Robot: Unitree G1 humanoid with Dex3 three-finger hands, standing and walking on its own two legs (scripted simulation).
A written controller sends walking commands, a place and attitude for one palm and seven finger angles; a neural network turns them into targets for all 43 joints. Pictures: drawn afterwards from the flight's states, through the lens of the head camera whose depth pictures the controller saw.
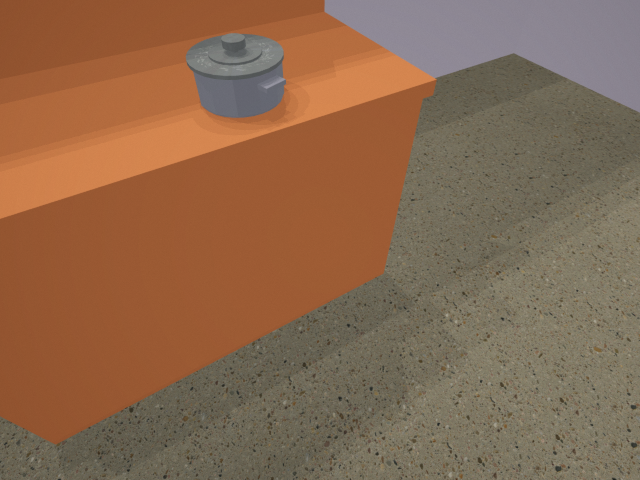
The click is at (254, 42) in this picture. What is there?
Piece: lid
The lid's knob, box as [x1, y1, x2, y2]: [221, 33, 245, 50]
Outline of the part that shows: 221,37 222,46 225,49 237,50 245,46 244,36 241,34 230,33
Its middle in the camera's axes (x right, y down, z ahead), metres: -0.18 -0.39 +0.77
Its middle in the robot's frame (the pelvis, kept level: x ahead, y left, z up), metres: +0.85 +0.23 +0.15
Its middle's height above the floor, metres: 0.93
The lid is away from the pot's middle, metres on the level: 0.00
